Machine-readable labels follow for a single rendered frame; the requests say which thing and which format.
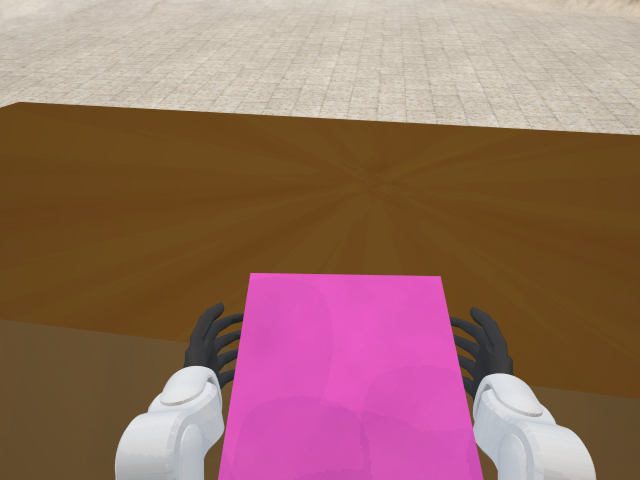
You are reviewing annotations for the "left robot hand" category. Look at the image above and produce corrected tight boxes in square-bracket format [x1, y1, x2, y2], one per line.
[183, 303, 244, 390]

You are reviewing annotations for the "right robot hand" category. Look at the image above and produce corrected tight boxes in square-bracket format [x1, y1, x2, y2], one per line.
[449, 307, 514, 402]

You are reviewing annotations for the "carton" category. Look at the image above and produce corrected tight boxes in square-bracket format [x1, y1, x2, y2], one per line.
[218, 273, 484, 480]

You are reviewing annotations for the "robot right forearm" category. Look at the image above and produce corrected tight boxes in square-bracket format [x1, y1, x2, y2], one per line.
[473, 373, 596, 480]

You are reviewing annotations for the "robot left forearm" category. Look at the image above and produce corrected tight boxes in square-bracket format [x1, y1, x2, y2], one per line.
[115, 366, 224, 480]

